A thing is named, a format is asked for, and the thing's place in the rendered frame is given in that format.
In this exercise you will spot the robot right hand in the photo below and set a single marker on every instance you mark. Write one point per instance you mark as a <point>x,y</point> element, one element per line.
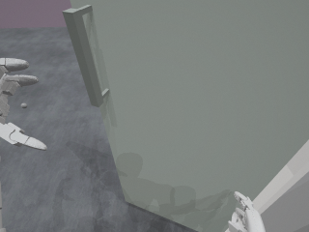
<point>251,220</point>

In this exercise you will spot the robot left hand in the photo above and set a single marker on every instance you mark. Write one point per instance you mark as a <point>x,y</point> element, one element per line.
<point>8,86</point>

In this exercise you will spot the fridge door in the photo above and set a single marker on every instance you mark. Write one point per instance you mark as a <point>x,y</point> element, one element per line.
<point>206,97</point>

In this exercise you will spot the handle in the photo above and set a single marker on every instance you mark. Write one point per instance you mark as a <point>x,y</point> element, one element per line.
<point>79,39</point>

